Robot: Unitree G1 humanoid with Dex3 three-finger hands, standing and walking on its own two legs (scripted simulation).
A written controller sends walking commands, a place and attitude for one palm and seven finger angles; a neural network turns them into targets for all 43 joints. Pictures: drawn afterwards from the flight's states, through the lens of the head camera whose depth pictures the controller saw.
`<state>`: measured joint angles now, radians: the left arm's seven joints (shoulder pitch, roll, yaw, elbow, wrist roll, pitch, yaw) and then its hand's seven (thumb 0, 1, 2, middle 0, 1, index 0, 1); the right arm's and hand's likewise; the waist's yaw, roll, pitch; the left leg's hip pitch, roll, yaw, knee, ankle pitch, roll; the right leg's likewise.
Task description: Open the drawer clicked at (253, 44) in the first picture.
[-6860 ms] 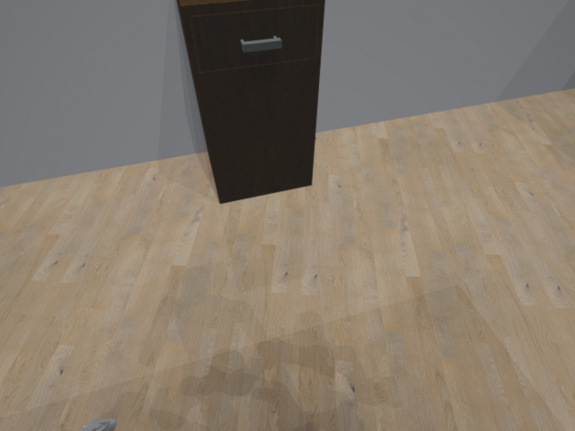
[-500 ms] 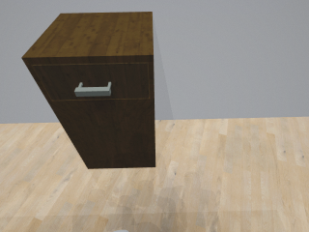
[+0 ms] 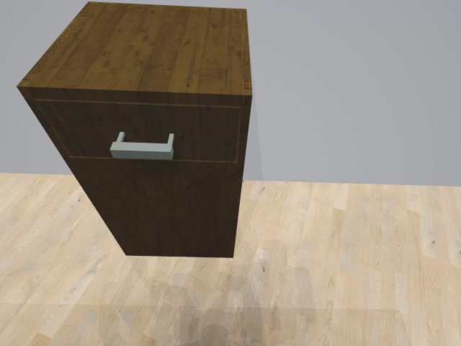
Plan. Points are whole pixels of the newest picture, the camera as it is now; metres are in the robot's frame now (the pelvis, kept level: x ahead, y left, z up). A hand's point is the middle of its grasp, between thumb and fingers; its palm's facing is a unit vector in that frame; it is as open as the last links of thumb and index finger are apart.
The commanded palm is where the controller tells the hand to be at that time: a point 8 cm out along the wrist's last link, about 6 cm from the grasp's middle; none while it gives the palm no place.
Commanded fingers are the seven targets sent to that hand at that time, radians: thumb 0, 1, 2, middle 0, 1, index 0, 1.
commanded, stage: come to a stop and stand still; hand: left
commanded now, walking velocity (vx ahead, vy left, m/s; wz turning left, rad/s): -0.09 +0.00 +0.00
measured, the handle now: (144, 143) +0.53 +0.25 -0.01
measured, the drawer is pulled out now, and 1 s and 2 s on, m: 0.00 0.00 0.00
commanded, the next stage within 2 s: look again from close up in 0.70 s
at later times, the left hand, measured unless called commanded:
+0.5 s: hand out of the picture +0.05 +0.09 -0.17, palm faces +0.06 -0.98 -0.20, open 7.3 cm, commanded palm none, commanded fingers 0.00 0.90 0.90 -0.20 -0.30 -0.20 -0.30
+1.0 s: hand out of the picture -0.04 +0.10 -0.18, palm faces +0.05 -0.98 -0.17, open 7.4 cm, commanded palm none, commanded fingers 0.00 0.90 0.90 -0.20 -0.30 -0.20 -0.30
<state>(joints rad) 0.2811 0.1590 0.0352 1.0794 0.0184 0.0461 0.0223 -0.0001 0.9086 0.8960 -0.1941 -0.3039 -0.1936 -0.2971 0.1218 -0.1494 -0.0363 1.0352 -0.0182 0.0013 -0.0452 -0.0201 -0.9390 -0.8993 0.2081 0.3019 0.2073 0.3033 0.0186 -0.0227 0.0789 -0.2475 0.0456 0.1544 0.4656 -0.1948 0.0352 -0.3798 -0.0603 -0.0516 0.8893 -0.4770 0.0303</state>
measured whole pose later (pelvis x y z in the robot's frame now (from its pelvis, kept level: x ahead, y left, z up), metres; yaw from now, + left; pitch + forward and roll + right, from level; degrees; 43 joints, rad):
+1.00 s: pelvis -0.02 -0.06 +0.00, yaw +1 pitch -1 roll -1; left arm 0.32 0.11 0.00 1.12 0.01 -0.01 0.03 0.00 0.91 0.90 -0.20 -0.30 -0.20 -0.30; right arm 0.35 -0.15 0.00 1.05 -0.02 -0.02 -0.02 0.00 -0.91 -0.90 0.20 0.30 0.20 0.30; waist -0.01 0.04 0.01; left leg -0.19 0.02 0.03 0.54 -0.33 0.01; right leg -0.26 0.00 -0.11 0.50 -0.22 -0.03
